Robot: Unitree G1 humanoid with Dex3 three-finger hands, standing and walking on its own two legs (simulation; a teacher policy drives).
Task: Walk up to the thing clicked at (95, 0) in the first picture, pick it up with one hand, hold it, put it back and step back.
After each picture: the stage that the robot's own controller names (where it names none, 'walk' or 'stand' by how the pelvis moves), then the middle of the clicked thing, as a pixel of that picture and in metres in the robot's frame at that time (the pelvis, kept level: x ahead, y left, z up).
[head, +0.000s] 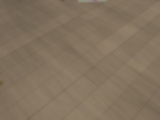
stand; out of the picture +2.36 -0.15 -0.72
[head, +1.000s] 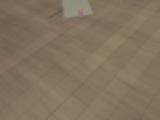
walk; (80, 11) +2.23 +0.19 -0.70
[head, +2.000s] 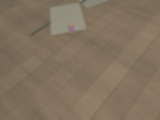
walk; (71, 27) +1.62 +0.28 -0.72
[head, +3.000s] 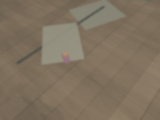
walk; (66, 57) +1.12 +0.26 -0.72
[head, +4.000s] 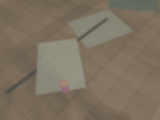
walk; (64, 86) +0.75 +0.24 -0.71
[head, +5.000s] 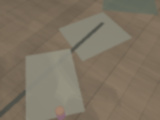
walk; (60, 113) +0.46 +0.19 -0.69
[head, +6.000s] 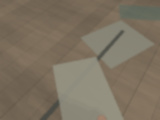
stand; out of the picture +0.44 -0.12 -0.68
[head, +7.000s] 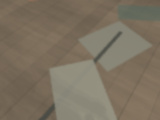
stand; out of the picture +0.41 -0.05 -0.71
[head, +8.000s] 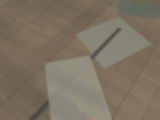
stand; out of the picture +0.37 -0.04 -0.70
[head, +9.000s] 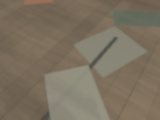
stand; out of the picture +0.37 -0.04 -0.73
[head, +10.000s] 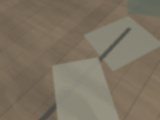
stand; out of the picture +0.33 -0.05 -0.70
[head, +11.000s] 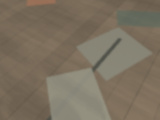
stand; out of the picture +0.32 -0.04 -0.73
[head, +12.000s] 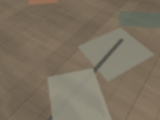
stand; out of the picture +0.31 -0.05 -0.73
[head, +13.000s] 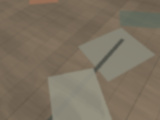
stand; out of the picture +0.31 -0.05 -0.73
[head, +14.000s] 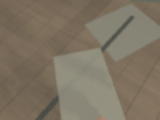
go down; out of the picture +0.33 -0.06 -0.69
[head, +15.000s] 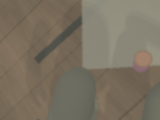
go down; (141, 61) +0.42 -0.10 -0.28
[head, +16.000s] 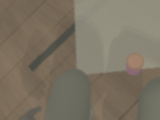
close in; (134, 64) +0.42 -0.10 -0.26
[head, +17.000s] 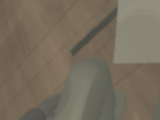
close in; out of the picture +0.42 -0.13 -0.23
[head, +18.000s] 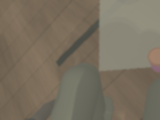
go down; (159, 60) +0.42 -0.12 -0.25
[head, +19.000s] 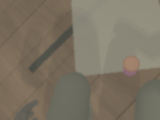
go down; (130, 66) +0.41 -0.09 -0.30
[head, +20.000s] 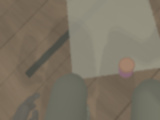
go down; (126, 68) +0.42 -0.09 -0.30
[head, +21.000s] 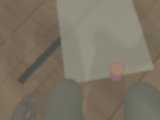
go down; (116, 71) +0.42 -0.08 -0.33
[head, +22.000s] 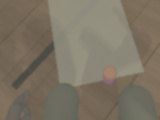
go down; (109, 75) +0.41 -0.07 -0.36
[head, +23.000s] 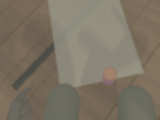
go down; (109, 76) +0.41 -0.07 -0.36
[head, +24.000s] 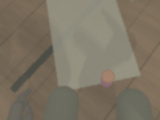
go down; (107, 78) +0.40 -0.06 -0.38
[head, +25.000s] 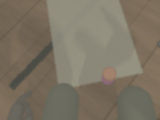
go down; (108, 76) +0.41 -0.07 -0.36
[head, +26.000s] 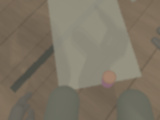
go down; (108, 79) +0.41 -0.06 -0.37
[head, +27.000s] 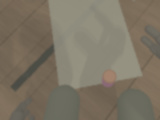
go down; (108, 78) +0.41 -0.06 -0.37
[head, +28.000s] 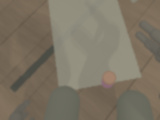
go down; (108, 80) +0.40 -0.06 -0.38
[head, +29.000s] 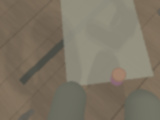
go down; (117, 77) +0.41 -0.07 -0.36
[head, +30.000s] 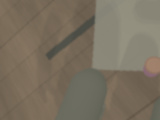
go down; (152, 67) +0.41 -0.10 -0.31
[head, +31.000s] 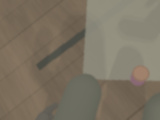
go down; (139, 76) +0.41 -0.10 -0.31
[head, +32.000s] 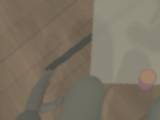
go down; (146, 79) +0.41 -0.09 -0.31
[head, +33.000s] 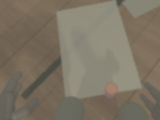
rest palm; (110, 90) +0.39 -0.06 -0.46
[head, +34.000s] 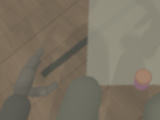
go down; (142, 80) +0.42 -0.09 -0.29
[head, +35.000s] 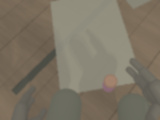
go down; (109, 83) +0.41 -0.06 -0.38
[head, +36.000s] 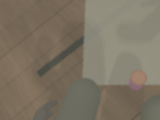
go down; (137, 80) +0.41 -0.08 -0.31
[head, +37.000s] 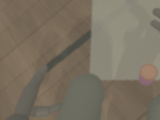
go down; (147, 75) +0.42 -0.09 -0.29
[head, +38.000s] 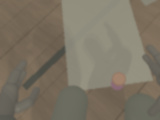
go down; (118, 81) +0.42 -0.06 -0.37
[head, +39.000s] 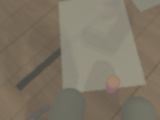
rest palm; (112, 84) +0.41 -0.06 -0.37
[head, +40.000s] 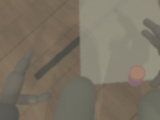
go down; (135, 76) +0.42 -0.08 -0.29
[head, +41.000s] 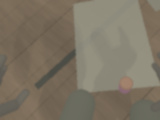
go down; (125, 85) +0.41 -0.06 -0.42
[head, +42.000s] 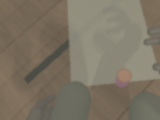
close; (122, 78) +0.42 -0.07 -0.34
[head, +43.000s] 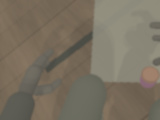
close; (148, 77) +0.42 -0.08 -0.28
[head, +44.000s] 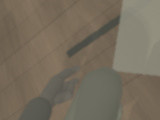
stand; out of the picture +0.42 -0.11 -0.26
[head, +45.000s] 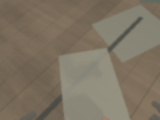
stand; out of the picture +0.34 -0.06 -0.63
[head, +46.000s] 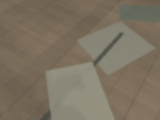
stand; out of the picture +0.33 -0.06 -0.65
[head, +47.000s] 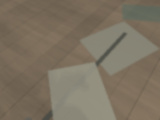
stand; out of the picture +0.33 -0.05 -0.65
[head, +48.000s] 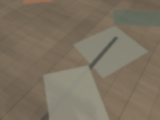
stand; out of the picture +0.35 -0.04 -0.72
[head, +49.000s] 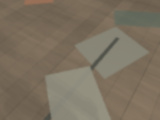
stand; out of the picture +0.35 -0.05 -0.72
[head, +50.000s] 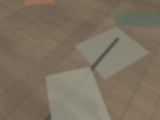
walk; out of the picture +0.34 -0.05 -0.73
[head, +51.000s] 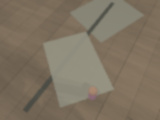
walk; (92, 93) +0.54 -0.05 -0.70
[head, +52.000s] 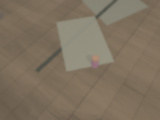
walk; (95, 61) +0.88 -0.09 -0.69
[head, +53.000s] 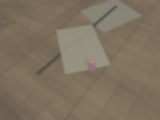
stand; (92, 64) +0.98 -0.05 -0.70
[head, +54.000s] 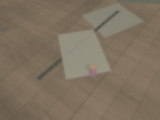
stand; (93, 70) +0.94 -0.06 -0.72
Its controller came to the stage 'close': yes
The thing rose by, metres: 0.00
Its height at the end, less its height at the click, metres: +0.00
